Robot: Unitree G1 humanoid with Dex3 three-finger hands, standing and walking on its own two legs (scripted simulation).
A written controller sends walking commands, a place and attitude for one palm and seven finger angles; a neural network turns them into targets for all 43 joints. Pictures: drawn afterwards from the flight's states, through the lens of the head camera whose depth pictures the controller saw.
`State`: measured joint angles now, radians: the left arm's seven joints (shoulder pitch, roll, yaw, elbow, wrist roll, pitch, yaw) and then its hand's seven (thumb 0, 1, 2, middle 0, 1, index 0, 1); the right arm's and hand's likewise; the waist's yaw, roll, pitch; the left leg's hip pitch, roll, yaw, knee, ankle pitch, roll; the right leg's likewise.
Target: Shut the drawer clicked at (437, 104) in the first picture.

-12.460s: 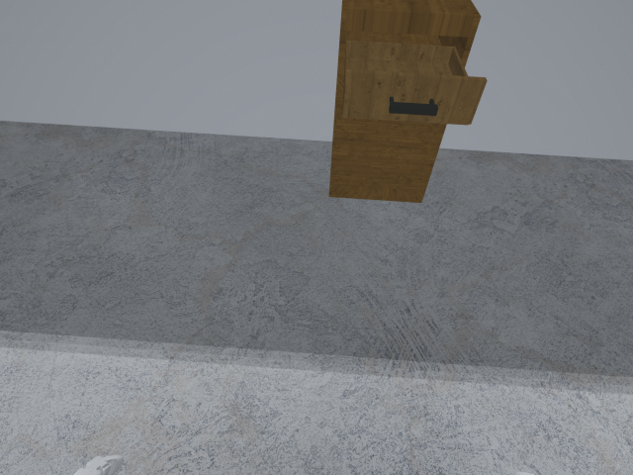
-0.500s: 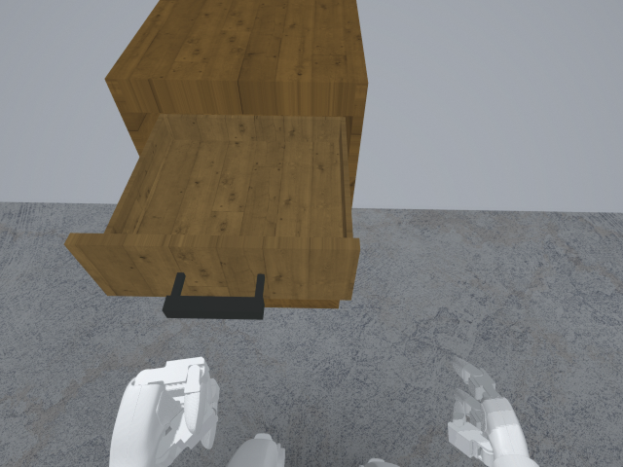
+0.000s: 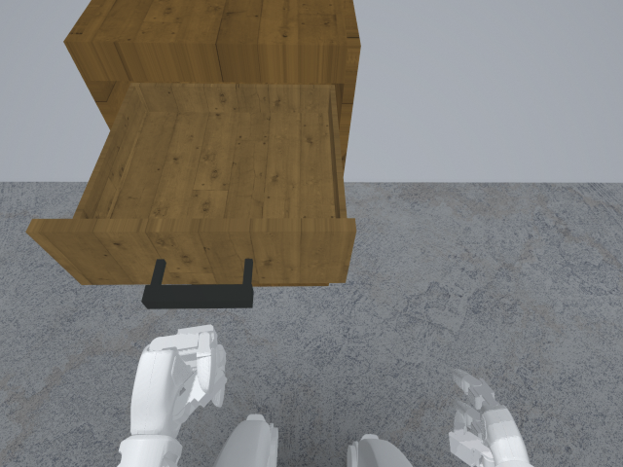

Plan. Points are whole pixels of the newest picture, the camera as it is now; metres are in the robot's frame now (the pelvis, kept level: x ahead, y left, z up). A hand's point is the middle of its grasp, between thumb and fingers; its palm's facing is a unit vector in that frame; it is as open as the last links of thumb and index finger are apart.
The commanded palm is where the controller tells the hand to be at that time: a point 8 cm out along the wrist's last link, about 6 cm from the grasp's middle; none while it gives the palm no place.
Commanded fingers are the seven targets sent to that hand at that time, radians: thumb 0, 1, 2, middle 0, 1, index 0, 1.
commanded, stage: bring the fist close to the handle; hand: left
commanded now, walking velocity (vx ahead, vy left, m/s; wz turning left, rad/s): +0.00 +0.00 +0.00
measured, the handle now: (202, 281) +0.35 +0.16 +0.02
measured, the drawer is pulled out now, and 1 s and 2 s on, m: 0.30 0.30 0.18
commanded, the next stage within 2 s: push the drawer shut in 0.68 s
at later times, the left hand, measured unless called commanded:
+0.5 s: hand (232, 354) +0.25 +0.11 +0.02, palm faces +0.01 -1.00 +0.00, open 3.3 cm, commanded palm +0.23 +0.16 +0.02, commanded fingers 0.00 0.90 0.90 -1.40 -1.60 -1.40 -1.60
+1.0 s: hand (238, 341) +0.27 +0.10 +0.01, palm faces +0.00 -1.00 -0.02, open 3.2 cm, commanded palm +0.26 +0.16 +0.02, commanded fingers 0.00 0.90 0.90 -1.40 -1.60 -1.40 -1.60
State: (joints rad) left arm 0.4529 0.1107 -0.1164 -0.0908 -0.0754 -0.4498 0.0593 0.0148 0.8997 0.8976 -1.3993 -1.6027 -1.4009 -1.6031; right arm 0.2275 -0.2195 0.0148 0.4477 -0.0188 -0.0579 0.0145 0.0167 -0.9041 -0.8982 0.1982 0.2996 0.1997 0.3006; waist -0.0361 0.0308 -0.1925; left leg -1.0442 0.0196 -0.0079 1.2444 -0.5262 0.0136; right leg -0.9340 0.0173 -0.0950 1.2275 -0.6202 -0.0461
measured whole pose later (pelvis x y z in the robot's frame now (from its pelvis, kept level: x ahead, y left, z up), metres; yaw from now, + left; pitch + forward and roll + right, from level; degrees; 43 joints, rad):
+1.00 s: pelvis +0.00 +0.00 -0.01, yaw +0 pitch +21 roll -2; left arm 0.18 0.11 -0.12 0.13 -0.05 -0.47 0.11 0.01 0.89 0.90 -1.40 -1.60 -1.40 -1.60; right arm 0.19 -0.22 0.02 0.49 -0.03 0.01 0.02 0.01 -0.90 -0.90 0.20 0.30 0.20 0.30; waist -0.03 0.03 -0.19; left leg -1.14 0.02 -0.01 1.30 -0.54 0.02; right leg -1.03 0.02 -0.10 1.29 -0.63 -0.05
